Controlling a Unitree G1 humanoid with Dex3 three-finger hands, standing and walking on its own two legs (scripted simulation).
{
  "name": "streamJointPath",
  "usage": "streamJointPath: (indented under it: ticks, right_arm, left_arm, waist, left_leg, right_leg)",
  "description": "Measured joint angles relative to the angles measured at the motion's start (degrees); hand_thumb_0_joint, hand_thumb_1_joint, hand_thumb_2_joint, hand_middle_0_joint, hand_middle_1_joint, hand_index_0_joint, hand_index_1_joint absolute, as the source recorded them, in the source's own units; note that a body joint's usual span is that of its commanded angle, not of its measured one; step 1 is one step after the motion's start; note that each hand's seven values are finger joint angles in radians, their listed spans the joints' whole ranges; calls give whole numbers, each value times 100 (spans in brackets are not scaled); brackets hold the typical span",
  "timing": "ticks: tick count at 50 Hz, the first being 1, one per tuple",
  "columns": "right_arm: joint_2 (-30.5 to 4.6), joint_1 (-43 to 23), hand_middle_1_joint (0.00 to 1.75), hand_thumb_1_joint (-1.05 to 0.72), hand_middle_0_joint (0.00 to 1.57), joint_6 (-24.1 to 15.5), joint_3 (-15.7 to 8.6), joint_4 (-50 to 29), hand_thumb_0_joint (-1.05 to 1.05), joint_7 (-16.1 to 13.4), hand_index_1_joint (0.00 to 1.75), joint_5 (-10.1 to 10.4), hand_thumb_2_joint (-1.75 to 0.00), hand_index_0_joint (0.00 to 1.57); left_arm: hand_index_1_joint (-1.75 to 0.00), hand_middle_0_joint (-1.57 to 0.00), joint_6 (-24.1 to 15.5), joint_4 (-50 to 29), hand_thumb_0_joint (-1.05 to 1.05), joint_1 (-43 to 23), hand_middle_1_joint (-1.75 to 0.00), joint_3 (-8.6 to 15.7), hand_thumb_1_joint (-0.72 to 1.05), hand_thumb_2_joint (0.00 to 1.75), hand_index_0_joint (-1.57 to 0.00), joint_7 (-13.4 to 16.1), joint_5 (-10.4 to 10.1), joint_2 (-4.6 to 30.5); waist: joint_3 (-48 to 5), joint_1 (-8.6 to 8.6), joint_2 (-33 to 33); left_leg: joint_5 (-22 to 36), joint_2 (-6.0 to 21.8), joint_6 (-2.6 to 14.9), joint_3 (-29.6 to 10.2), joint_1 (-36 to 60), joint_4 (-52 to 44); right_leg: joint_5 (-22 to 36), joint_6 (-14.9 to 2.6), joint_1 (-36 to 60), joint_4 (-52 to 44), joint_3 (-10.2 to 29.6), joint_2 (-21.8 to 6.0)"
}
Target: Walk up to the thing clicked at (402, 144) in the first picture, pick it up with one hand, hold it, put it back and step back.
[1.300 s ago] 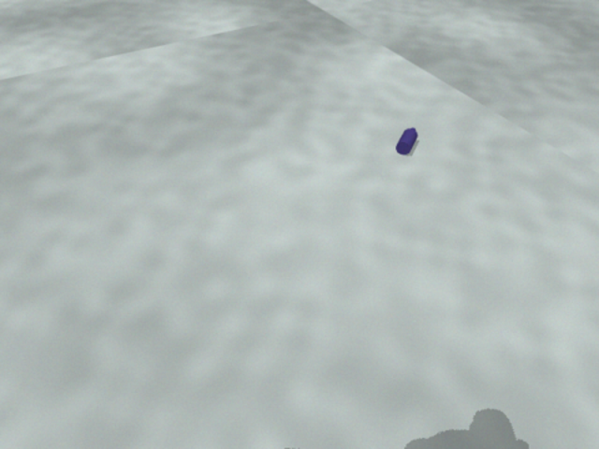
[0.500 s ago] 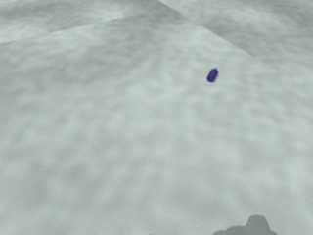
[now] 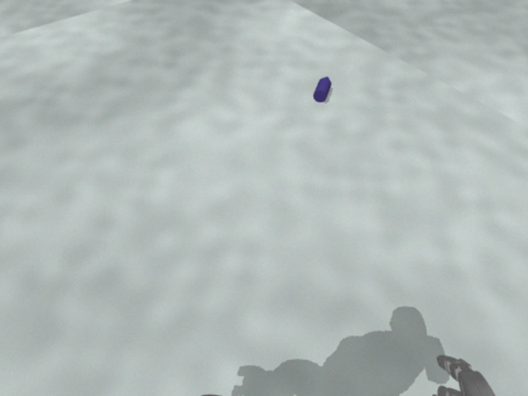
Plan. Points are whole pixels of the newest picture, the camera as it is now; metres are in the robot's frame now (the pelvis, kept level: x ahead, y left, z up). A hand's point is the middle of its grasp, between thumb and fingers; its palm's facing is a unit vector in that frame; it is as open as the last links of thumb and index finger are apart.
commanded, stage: walk up
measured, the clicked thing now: (323, 87) +1.85 -0.29 -0.73
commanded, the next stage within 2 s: stand in 1.68 s
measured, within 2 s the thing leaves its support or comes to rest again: neither
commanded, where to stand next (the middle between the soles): +0.06 +0.00 m, yaw -35 degrees
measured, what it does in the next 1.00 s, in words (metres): steps on the spot, turning right: right foot, then left foot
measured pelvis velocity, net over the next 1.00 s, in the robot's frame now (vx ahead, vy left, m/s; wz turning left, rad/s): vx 0.00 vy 0.02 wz -0.53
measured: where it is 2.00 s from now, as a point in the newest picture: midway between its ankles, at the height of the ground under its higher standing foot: outside the picture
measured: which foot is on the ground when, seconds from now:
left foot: down 0.00-0.46, up 0.48-0.74, down 0.76-1.00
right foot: down 0.00-0.08, up 0.10-0.44, down 0.46-0.78, up 0.80-1.00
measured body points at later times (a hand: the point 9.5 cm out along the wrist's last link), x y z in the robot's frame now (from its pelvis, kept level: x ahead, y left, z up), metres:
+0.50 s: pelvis -0.02 +0.02 -0.02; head +0.03 -0.01 +0.43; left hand +0.19 +0.29 -0.11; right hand -0.08 -0.32 -0.13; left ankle +0.00 +0.14 -0.72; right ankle -0.04 -0.10 -0.74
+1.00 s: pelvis +0.00 +0.02 -0.02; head +0.04 +0.02 +0.43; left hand +0.24 +0.25 -0.14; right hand -0.09 -0.29 -0.11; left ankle +0.10 +0.12 -0.74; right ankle -0.06 -0.09 -0.71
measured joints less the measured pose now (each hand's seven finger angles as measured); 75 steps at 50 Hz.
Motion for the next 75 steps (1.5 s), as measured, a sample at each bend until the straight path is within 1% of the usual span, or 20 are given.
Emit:
streamJointPath:
  ticks: [3, 5, 8, 11, 18, 21, 23, 24, 27, 29, 35, 40, 42, 45, 50, 54, 58, 62, 65, 75]
  right_arm:
    - [-7, 53, 30, -91, 20, -53, -77, -329, 1, 19, 30, -72, -89, 20]
    - [52, 157, 30, -91, 20, -97, -137, -477, 1, -7, 30, -175, -89, 20]
    - [148, 371, 30, -91, 20, -51, -130, -559, 1, 27, 30, -193, -89, 20]
    - [199, 660, 30, -90, 20, -78, -92, -613, 1, 21, 30, -193, -89, 20]
    - [-39, 1260, 30, -90, 20, -167, -75, -808, 1, 95, 30, -221, -89, 21]
    - [-175, 1421, 30, -90, 20, -108, -78, -864, 1, 112, 30, -214, -89, 21]
    - [-263, 1516, 30, -90, 20, -42, -77, -890, 1, 108, 30, -167, -89, 21]
    - [-307, 1506, 30, -90, 20, 7, -84, -862, 1, 90, 30, -141, -89, 21]
    - [-275, 1443, 30, -90, 20, 144, -41, -742, 1, 19, 30, -105, -89, 20]
    - [-250, 1433, 30, -91, 20, 125, 7, -699, 1, 19, 30, -88, -89, 20]
    - [-132, 1378, 30, -91, 20, -18, 90, -668, 1, 36, 30, -138, -89, 20]
    - [36, 1304, 30, -91, 20, -188, 66, -708, 1, -18, 30, -190, -89, 20]
    - [76, 1257, 30, -90, 20, -222, 101, -725, 1, 13, 30, -172, -89, 21]
    - [139, 1221, 30, -90, 20, -258, 151, -769, 1, 0, 30, -169, -89, 21]
    - [-39, 1240, 31, -90, 20, -235, 143, -873, 1, 28, 30, -238, -89, 21]
    - [-247, 1209, 31, -90, 20, -76, 96, -848, 1, 14, 30, -171, -89, 21]
    - [-246, 1044, 30, -90, 20, 68, 87, -619, 1, -50, 30, -91, -89, 20]
    - [-219, 973, 30, -91, 20, -40, 134, -439, 1, -40, 30, -47, -89, 20]
    - [-32, 905, 30, -91, 20, -129, 186, -260, 1, -34, 30, -78, -89, 20]
    - [207, 666, 30, -90, 20, -143, 394, 268, 1, 64, 30, -51, -89, 21]
  left_arm:
    - [-30, -21, 105, -253, 1, 79, -30, 14, 91, 90, -21, 1, -12, 122]
    - [-30, -21, 192, -383, 1, 12, -30, 38, 91, 90, -21, 11, -52, 232]
    - [-30, -20, 248, -506, 1, -13, -30, 72, 91, 90, -21, 20, -26, 298]
    - [-30, -20, 231, -616, 1, 56, -30, 152, 91, 90, -21, -110, -66, 376]
    - [-30, -20, 223, -802, 1, 129, -30, 242, 91, 90, -21, -296, -39, 428]
    - [-30, -20, 140, -856, 1, 95, -30, 241, 91, 90, -20, -271, -34, 419]
    - [-30, -20, 32, -897, 1, 78, -30, 246, 91, 90, -21, -227, -27, 394]
    - [-30, -20, -31, -916, 1, 52, -30, 253, 91, 90, -21, -191, -12, 333]
    - [-30, -20, -99, -1032, 0, 89, -30, 177, 91, 90, -21, -145, -57, 221]
    - [-30, -20, -99, -1082, 0, 127, -30, 112, 91, 90, -21, -108, -93, 139]
    - [-30, -21, -78, -1246, 0, 226, -30, 13, 90, 90, -21, -69, -63, 81]
    - [-30, -21, 102, -1232, 0, 125, -30, 41, 90, 90, -21, -19, -154, 202]
    - [-30, -21, 157, -1121, 1, 55, -30, 41, 91, 90, -21, 28, -149, 216]
    - [-30, -21, 138, -1006, 1, 25, -30, 91, 91, 90, -21, -7, -156, 305]
    - [-30, -21, 57, -881, 1, 138, -30, 165, 91, 90, -21, -143, -126, 343]
    - [-30, -21, -74, -737, 0, 277, -30, 200, 91, 90, -21, -86, -44, 289]
    - [-30, -21, -124, -603, 1, 373, -30, 84, 91, 90, -21, -47, -22, 182]
    - [-30, -21, -157, -516, 1, 336, -30, -21, 91, 90, -21, -50, -39, 65]
    - [-30, -21, -115, -419, 1, 165, -30, -42, 91, 90, -21, -33, -122, 78]
    - [-30, -21, -144, 91, 1, -321, -30, -148, 91, 90, -21, -59, -186, -15]
  waist:
    - [35, -56, -112]
    - [136, -84, -290]
    - [196, -117, -305]
    - [138, -196, -254]
    - [106, -413, -27]
    - [109, -507, 99]
    - [104, -537, 209]
    - [170, -559, 341]
    - [196, -484, 350]
    - [158, -452, 347]
    - [68, -355, 232]
    - [85, -321, -175]
    - [106, -334, -173]
    - [130, -339, -204]
    - [88, -348, -66]
    - [52, -316, 225]
    - [3, -216, 259]
    - [-47, -202, 290]
    - [0, -169, 48]
    - [-220, -249, 28]
  left_leg:
    - [473, 16, 2, -37, 199, -864]
    - [1227, -53, -39, 128, 276, -1088]
    - [1121, 93, 11, 347, 391, -1044]
    - [1197, 273, 9, 508, 566, -1297]
    - [1113, 555, -27, 939, 638, -1310]
    - [890, 708, -100, 1092, 511, -948]
    - [638, 851, -142, 1147, 349, -487]
    - [539, 929, -98, 998, 223, -78]
    - [-159, 616, -118, 521, -213, 1194]
    - [-140, 516, -122, 403, -414, 1453]
    - [247, 452, -103, 267, -549, 705]
    - [967, 225, -93, 459, -225, -120]
    - [891, 346, -81, 504, -217, -56]
    - [983, 509, -103, 563, -111, -265]
    - [1049, 719, -150, 637, -116, -397]
    - [758, 968, -176, 552, -353, 189]
    - [-119, 624, -59, 168, -495, 824]
    - [147, 511, 5, 208, -216, 239]
    - [853, 359, -235, 375, 70, -312]
    - [1106, 470, -299, 500, 399, -904]
  right_leg:
    - [-72, 138, -306, 331, 256, 49]
    - [-530, 59, -593, 1013, 400, 61]
    - [-1377, 40, -1022, 2438, -28, 165]
    - [-1232, 25, -1154, 3134, -327, 110]
    - [-1211, 22, -639, 1984, -650, -284]
    - [-1174, -71, -274, 1272, -843, -268]
    - [-640, -130, 50, 606, -934, -158]
    - [-543, -98, 73, 642, -946, -45]
    - [-685, -133, 22, 882, -718, 20]
    - [-668, -123, 64, 828, -589, 32]
    - [-763, -53, -38, 1020, -292, 111]
    - [-1316, -13, -425, 1976, 23, 76]
    - [-1816, -71, -680, 2770, -42, 257]
    - [-1855, -113, -933, 3471, -303, 258]
    - [-1763, -98, -629, 2331, -698, -52]
    - [-785, -92, -156, 1175, -897, 49]
    - [-924, -116, -275, 1430, -733, 42]
    - [-921, -48, -322, 1443, -630, -12]
    - [-962, 24, -341, 1556, -456, -157]
    - [-539, 47, -1, 801, -341, -69]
